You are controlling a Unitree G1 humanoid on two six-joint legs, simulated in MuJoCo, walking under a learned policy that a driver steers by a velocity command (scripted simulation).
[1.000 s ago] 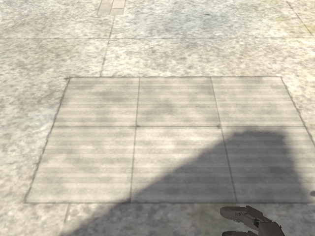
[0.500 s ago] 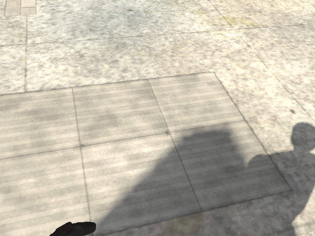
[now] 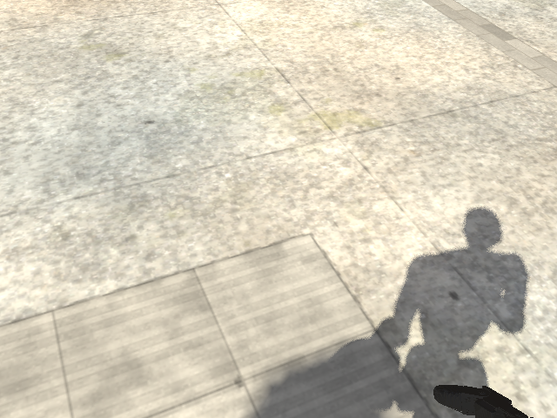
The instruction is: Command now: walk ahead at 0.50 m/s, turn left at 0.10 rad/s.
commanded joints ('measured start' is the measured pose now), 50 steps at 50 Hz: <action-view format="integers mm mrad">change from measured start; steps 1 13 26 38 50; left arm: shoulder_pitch -74 98 -108 -75 -56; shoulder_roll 93 166 126 200 164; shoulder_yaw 5 38 -15 2 -2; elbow -71 -89 -340 -333 -262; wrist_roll -18 -26 4 -7 -23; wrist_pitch -62 -23 30 -10 -27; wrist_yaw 3 27 -22 0 -1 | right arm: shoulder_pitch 71 -120 201 241 135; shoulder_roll -130 -148 -265 -336 -213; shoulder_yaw -31 -46 -85 -102 -71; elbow -11 32 143 137 49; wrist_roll -3 -27 14 1 -37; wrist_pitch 27 47 3 15 96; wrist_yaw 14 50 12 2 69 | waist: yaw -55 65 18 72 -31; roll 64 -164 56 20 -81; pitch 191 113 125 0 114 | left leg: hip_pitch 112 351 620 681 152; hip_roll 77 -59 136 59 70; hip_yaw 57 290 -150 -151 47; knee -437 -1105 -1475 -994 -508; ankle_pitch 101 -3 183 539 -19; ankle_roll -30 36 198 37 -80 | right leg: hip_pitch -140 490 -353 171 132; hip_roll -253 -332 -230 -137 -417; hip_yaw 228 -8 114 102 176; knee -439 -280 498 -106 -452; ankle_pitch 433 1162 89 207 251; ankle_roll -75 27 156 68 -64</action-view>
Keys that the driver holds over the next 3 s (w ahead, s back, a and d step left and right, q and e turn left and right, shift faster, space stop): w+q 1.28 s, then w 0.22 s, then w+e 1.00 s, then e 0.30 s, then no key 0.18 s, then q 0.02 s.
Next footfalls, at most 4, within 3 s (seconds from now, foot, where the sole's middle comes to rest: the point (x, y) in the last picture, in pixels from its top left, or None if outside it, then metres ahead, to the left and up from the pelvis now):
0.32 left None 0.30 0.15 -0.76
0.78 right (255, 393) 0.66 0.06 -0.76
1.28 left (120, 357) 0.74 0.41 -0.76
1.82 right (112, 251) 1.10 0.52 -0.76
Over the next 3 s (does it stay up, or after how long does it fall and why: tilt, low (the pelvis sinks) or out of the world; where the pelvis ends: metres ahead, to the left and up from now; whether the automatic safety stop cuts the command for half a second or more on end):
stays up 1.40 0.72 0.01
